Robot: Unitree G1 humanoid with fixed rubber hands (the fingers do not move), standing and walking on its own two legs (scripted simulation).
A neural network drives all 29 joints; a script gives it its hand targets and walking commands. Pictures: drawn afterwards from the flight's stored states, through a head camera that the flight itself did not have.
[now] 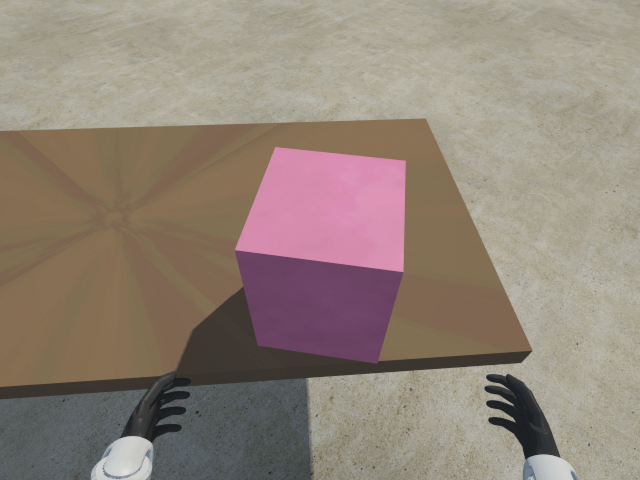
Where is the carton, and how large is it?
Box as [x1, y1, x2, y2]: [235, 147, 405, 363]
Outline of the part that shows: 275,147 235,248 257,344 376,363 403,270 405,161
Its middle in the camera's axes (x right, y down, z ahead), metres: +0.01 +0.03 +0.62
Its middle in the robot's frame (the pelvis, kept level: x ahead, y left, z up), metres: +0.43 +0.01 -0.01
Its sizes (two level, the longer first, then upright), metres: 0.210 0.200 0.250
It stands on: a table, 0.63 m high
